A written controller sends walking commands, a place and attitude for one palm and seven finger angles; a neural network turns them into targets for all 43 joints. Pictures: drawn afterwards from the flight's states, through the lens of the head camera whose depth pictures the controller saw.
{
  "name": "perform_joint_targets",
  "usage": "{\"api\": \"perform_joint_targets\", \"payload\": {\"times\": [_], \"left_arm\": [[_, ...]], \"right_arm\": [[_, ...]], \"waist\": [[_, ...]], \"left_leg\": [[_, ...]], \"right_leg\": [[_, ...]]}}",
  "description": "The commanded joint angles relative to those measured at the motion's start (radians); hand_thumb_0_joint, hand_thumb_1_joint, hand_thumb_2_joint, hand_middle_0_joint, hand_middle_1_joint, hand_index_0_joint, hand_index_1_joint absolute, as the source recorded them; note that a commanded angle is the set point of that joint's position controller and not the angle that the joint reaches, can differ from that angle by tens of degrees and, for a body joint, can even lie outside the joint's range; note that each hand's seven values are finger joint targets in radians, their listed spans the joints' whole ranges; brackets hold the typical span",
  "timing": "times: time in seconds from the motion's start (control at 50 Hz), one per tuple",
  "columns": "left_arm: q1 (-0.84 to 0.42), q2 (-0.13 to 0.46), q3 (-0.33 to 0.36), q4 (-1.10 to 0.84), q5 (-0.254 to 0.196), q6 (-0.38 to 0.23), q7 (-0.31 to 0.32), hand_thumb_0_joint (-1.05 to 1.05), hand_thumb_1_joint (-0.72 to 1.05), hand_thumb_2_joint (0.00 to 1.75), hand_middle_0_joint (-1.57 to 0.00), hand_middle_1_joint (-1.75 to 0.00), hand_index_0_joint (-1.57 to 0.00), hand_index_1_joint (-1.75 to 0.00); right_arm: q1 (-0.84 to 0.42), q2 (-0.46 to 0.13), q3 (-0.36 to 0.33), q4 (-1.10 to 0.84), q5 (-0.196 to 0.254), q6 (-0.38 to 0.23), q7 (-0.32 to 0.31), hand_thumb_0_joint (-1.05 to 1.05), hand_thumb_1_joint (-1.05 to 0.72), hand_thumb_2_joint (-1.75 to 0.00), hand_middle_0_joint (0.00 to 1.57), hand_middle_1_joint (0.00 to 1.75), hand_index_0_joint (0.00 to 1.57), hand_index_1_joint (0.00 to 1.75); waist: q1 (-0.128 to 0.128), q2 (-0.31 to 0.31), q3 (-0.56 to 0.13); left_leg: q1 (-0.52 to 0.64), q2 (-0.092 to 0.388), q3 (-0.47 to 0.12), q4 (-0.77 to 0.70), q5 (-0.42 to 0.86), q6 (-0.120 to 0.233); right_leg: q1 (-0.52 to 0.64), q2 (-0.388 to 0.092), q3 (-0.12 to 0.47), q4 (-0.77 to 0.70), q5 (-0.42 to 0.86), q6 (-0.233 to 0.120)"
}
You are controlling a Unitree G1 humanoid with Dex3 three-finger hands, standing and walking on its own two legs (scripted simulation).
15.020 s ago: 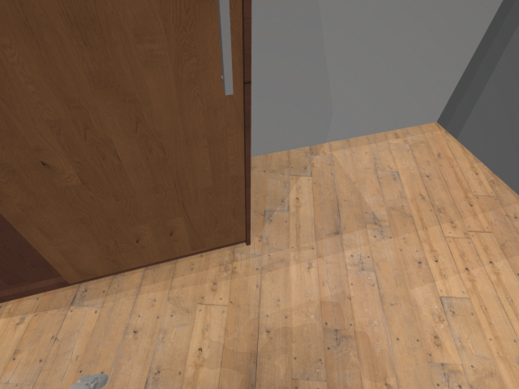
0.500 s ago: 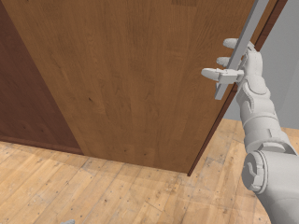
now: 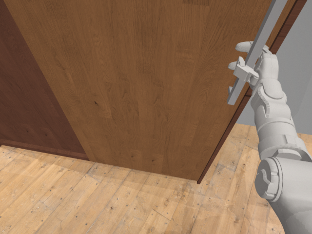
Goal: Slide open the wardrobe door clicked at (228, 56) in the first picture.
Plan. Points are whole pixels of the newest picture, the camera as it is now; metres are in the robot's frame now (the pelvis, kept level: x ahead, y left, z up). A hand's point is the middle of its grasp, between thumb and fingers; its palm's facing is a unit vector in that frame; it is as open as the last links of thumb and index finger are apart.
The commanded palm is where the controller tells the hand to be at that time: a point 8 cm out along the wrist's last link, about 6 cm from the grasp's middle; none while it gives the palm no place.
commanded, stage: grip the handle and tug to test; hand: right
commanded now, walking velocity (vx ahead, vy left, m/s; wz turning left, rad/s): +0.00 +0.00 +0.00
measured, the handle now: (250, 53) +0.53 -0.15 +0.22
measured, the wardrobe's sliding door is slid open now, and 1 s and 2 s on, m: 0.00 0.00 0.01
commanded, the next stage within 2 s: tug the door sideways, standing still in 0.64 s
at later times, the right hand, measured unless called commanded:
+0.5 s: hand (238, 69) +0.48 -0.12 +0.20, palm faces +0.07 +1.00 +0.01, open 5.2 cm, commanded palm +0.43 -0.17 +0.20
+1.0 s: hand (240, 70) +0.47 -0.13 +0.20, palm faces +0.10 +1.00 -0.01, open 5.5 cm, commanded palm +0.45 -0.15 +0.20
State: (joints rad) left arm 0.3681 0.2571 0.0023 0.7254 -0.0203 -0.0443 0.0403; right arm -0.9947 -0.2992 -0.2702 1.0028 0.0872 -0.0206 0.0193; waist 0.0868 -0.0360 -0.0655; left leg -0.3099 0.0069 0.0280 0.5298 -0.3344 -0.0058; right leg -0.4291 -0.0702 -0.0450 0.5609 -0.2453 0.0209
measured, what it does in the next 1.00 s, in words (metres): stands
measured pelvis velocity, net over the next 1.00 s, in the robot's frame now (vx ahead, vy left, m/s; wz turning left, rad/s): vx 0.04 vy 0.00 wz -0.05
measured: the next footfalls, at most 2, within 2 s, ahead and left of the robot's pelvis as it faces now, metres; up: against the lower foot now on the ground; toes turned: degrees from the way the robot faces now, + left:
none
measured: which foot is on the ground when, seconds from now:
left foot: down 0.00-1.00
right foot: down 0.00-1.00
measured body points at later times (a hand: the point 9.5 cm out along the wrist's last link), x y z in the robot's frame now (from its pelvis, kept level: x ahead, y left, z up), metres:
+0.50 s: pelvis +0.02 +0.00 +0.00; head +0.04 +0.01 +0.45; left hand +0.09 +0.26 -0.12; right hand +0.47 -0.18 +0.20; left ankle -0.05 +0.12 -0.73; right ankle +0.02 -0.13 -0.73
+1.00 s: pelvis +0.04 +0.00 +0.01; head +0.05 +0.02 +0.46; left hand +0.19 +0.25 -0.11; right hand +0.46 -0.18 +0.20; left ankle -0.04 +0.12 -0.73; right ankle +0.02 -0.14 -0.73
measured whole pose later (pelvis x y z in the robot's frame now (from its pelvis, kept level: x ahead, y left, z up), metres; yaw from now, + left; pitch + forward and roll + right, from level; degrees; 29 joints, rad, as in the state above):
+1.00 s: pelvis +0.04 +0.00 +0.01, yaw -3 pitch +4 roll +0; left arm 0.21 0.24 0.01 0.69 -0.02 0.01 0.07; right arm -0.77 -0.15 -0.15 0.55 0.12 0.25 -0.05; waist -0.01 -0.04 -0.07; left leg -0.16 0.02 0.06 0.46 -0.34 0.00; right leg -0.29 -0.05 -0.01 0.49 -0.26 0.02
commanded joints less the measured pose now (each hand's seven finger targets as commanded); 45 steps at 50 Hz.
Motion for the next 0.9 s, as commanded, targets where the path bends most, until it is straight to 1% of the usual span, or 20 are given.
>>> {"api": "perform_joint_targets", "payload": {"times": [0.0, 0.04, 0.06, 0.08, 0.12, 0.18, 0.24, 0.26, 0.42, 0.5, 0.58, 0.62, 0.64, 0.68, 0.72, 0.74, 0.78, 0.8, 0.84, 0.88], "left_arm": [[0.034, 0.137, 0.048, -0.098, -0.006, -0.039, 0.006, 0.00, 0.90, 0.90, -0.20, -0.30, -0.20, -0.30], [0.025, 0.135, 0.048, -0.103, -0.008, -0.038, 0.005, 0.00, 0.90, 0.90, -0.20, -0.30, -0.20, -0.30], [0.034, 0.141, 0.049, -0.100, -0.006, -0.037, 0.007, 0.00, 0.90, 0.90, -0.20, -0.30, -0.20, -0.30], [0.027, 0.139, 0.050, -0.101, -0.008, -0.036, 0.007, 0.00, 0.90, 0.90, -0.20, -0.30, -0.20, -0.30], [0.016, 0.134, 0.048, -0.107, -0.010, -0.036, 0.005, 0.00, 0.90, 0.90, -0.20, -0.30, -0.20, -0.30], [0.017, 0.137, 0.049, -0.107, -0.008, -0.031, 0.009, 0.00, 0.90, 0.90, -0.20, -0.30, -0.20, -0.30], [0.003, 0.128, 0.050, -0.117, -0.010, -0.030, 0.004, 0.00, 0.90, 0.90, -0.20, -0.30, -0.20, -0.30], [0.007, 0.132, 0.050, -0.119, -0.007, -0.030, 0.004, 0.00, 0.90, 0.90, -0.20, -0.30, -0.20, -0.30], [-0.046, 0.121, 0.053, -0.146, -0.014, -0.022, -0.001, 0.00, 0.90, 0.90, -0.20, -0.30, -0.20, -0.30], [-0.079, 0.118, 0.050, -0.170, -0.012, -0.012, -0.001, 0.00, 0.90, 0.90, -0.20, -0.30, -0.20, -0.30], [-0.119, 0.106, 0.046, -0.190, -0.015, -0.006, 0.000, 0.00, 0.90, 0.90, -0.20, -0.30, -0.20, -0.30], [-0.136, 0.106, 0.043, -0.193, -0.013, 0.003, 0.004, 0.00, 0.90, 0.90, -0.20, -0.30, -0.20, -0.30], [-0.149, 0.103, 0.041, -0.201, -0.013, 0.003, 0.006, 0.00, 0.90, 0.90, -0.20, -0.30, -0.20, -0.30], [-0.162, 0.101, 0.038, -0.202, -0.013, 0.008, 0.010, 0.00, 0.90, 0.90, -0.20, -0.30, -0.20, -0.30], [-0.172, 0.103, 0.035, -0.208, -0.011, 0.018, 0.015, 0.00, 0.90, 0.90, -0.20, -0.30, -0.20, -0.30], [-0.177, 0.099, 0.032, -0.203, -0.011, 0.020, 0.020, 0.00, 0.90, 0.90, -0.20, -0.30, -0.20, -0.30], [-0.161, 0.102, 0.035, -0.171, -0.008, 0.021, 0.033, 0.00, 0.90, 0.90, -0.20, -0.30, -0.20, -0.30], [-0.151, 0.100, 0.032, -0.155, -0.005, 0.023, 0.037, 0.00, 0.90, 0.90, -0.20, -0.30, -0.20, -0.30], [-0.145, 0.093, 0.035, -0.146, -0.005, 0.021, 0.038, 0.00, 0.90, 0.90, -0.20, -0.30, -0.20, -0.30], [-0.140, 0.091, 0.037, -0.137, 0.000, 0.020, 0.037, 0.00, 0.90, 0.90, -0.20, -0.30, -0.20, -0.30]], "right_arm": [[-0.515, -0.201, -0.028, -0.269, 0.019, -0.079, 0.002, 0.00, -0.90, -0.90, 0.45, 1.40, 0.45, 1.40], [-0.511, -0.161, 0.007, -0.275, 0.024, -0.066, 0.005, 0.00, -0.90, -0.90, 0.45, 1.40, 0.45, 1.40], [-0.507, -0.195, -0.019, -0.269, 0.022, -0.066, 0.002, 0.00, -0.90, -0.90, 0.45, 1.40, 0.45, 1.40], [-0.516, -0.198, -0.019, -0.293, 0.022, -0.066, 0.001, 0.00, -0.90, -0.90, 0.45, 1.40, 0.45, 1.40], [-0.477, -0.167, -0.005, -0.301, 0.025, -0.056, 0.002, 0.00, -0.90, -0.90, 0.45, 1.40, 0.45, 1.40], [-0.467, -0.203, -0.032, -0.322, 0.025, -0.049, 0.000, 0.00, -0.90, -0.90, 0.45, 1.40, 0.45, 1.40], [-0.431, -0.144, 0.009, -0.360, 0.020, -0.034, 0.000, 0.00, -0.90, -0.90, 0.45, 1.40, 0.45, 1.40], [-0.420, -0.151, -0.002, -0.369, 0.025, -0.031, -0.004, 0.00, -0.90, -0.90, 0.45, 1.40, 0.45, 1.40], [-0.293, -0.075, 0.042, -0.545, 0.043, 0.025, -0.004, 0.00, -0.90, -0.90, 0.45, 1.40, 0.45, 1.40], [-0.160, -0.107, -0.002, -0.644, 0.053, 0.064, 0.002, 0.00, -0.90, -0.90, 0.45, 1.40, 0.45, 1.40], [-0.081, -0.070, 0.025, -0.765, 0.059, 0.108, 0.006, 0.00, -0.90, -0.90, 0.45, 1.40, 0.45, 1.40], [-0.042, -0.098, -0.002, -0.798, 0.061, 0.135, 0.003, 0.00, -0.90, -0.90, 0.45, 1.40, 0.45, 1.40], [-0.052, -0.062, 0.030, -0.824, 0.062, 0.146, 0.006, 0.00, -0.90, -0.90, 0.45, 1.40, 0.45, 1.40], [-0.028, -0.056, 0.029, -0.834, 0.071, 0.167, 0.006, 0.00, -0.90, -0.90, 0.45, 1.40, 0.45, 1.40], [0.022, -0.090, -0.006, -0.854, 0.072, 0.187, 0.007, 0.00, -0.90, -0.90, 0.45, 1.40, 0.45, 1.40], [-0.081, -0.045, 0.053, -0.879, 0.069, 0.192, 0.008, 0.00, -0.90, -0.90, 0.45, 1.40, 0.45, 1.40], [-0.225, -0.063, 0.053, -0.822, 0.063, 0.205, -0.011, 0.00, -0.90, -0.90, 0.45, 1.40, 0.45, 1.40], [-0.270, -0.033, 0.084, -0.770, 0.056, 0.211, -0.017, 0.00, -0.90, -0.90, 0.45, 1.40, 0.45, 1.40], [-0.292, 0.023, 0.121, -0.738, 0.048, 0.210, -0.028, 0.00, -0.90, -0.90, 0.45, 1.40, 0.45, 1.40], [-0.321, 0.054, 0.141, -0.717, 0.047, 0.204, -0.035, 0.00, -0.90, -0.90, 0.45, 1.40, 0.45, 1.40]], "waist": [[-0.008, 0.023, -0.382], [0.000, 0.037, -0.359], [-0.003, 0.064, -0.358], [-0.003, 0.048, -0.370], [-0.013, 0.011, -0.363], [-0.016, 0.054, -0.373], [-0.025, -0.007, -0.381], [-0.026, 0.029, -0.384], [-0.053, 0.021, -0.413], [-0.090, 0.050, -0.427], [-0.097, 0.024, -0.412], [-0.107, 0.059, -0.391], [-0.099, 0.047, -0.378], [-0.102, 0.044, -0.367], [-0.116, 0.072, -0.370], [-0.089, 0.036, -0.367], [-0.054, 0.049, -0.331], [-0.034, 0.059, -0.302], [-0.032, 0.015, -0.318], [-0.026, 0.015, -0.349]], "left_leg": [[0.033, -0.045, 0.005, -0.045, 0.475, 0.021], [0.031, -0.046, 0.004, -0.050, 0.476, 0.017], [0.048, -0.047, 0.006, -0.051, 0.483, 0.018], [0.049, -0.045, 0.004, -0.049, 0.491, 0.017], [0.038, -0.046, 0.005, -0.052, 0.486, 0.021], [0.070, -0.046, 0.006, -0.050, 0.515, 0.019], [0.060, -0.046, 0.010, -0.046, 0.521, 0.024], [0.079, -0.047, 0.012, -0.048, 0.539, 0.023], [0.117, -0.047, 0.016, -0.044, 0.628, 0.022], [0.202, -0.042, 0.013, -0.040, 0.731, 0.021], [0.229, -0.034, 0.013, -0.048, 0.785, 0.017], [0.245, -0.035, 0.016, -0.055, 0.781, 0.018], [0.237, -0.034, 0.016, -0.061, 0.772, 0.017], [0.248, -0.032, 0.017, -0.066, 0.784, 0.018], [0.281, -0.027, 0.017, -0.061, 0.832, 0.016], [0.260, -0.026, 0.015, -0.067, 0.824, 0.015], [0.208, -0.030, 0.012, -0.083, 0.780, 0.013], [0.179, -0.031, 0.014, -0.084, 0.756, 0.013], [0.146, -0.032, 0.016, -0.080, 0.719, 0.018], [0.149, -0.029, 0.016, -0.068, 0.765, 0.016]], "right_leg": [[0.314, 0.055, 0.017, -0.004, 0.321, -0.059], [0.301, 0.055, 0.011, -0.009, 0.308, -0.060], [0.293, 0.054, 0.013, -0.009, 0.315, -0.063], [0.301, 0.054, 0.012, -0.011, 0.320, -0.062], [0.321, 0.053, 0.010, -0.012, 0.330, -0.059], [0.309, 0.053, 0.010, -0.015, 0.347, -0.062], [0.343, 0.053, 0.007, -0.013, 0.381, -0.056], [0.340, 0.052, 0.008, -0.011, 0.398, -0.059], [0.401, 0.048, 0.003, -0.014, 0.516, -0.057], [0.384, 0.053, -0.012, -0.021, 0.573, -0.062], [0.409, 0.054, -0.021, -0.028, 0.625, -0.064], [0.399, 0.053, -0.019, -0.041, 0.602, -0.061], [0.405, 0.055, -0.021, -0.047, 0.585, -0.063], [0.411, 0.055, -0.021, -0.049, 0.600, -0.063], [0.401, 0.058, -0.023, -0.054, 0.617, -0.062], [0.419, 0.062, -0.024, -0.051, 0.616, -0.062], [0.421, 0.059, -0.013, -0.043, 0.579, -0.066], [0.416, 0.061, -0.008, -0.042, 0.558, -0.066], [0.439, 0.062, 0.002, -0.033, 0.574, -0.062], [0.450, 0.071, 0.001, -0.014, 0.612, -0.067]]}}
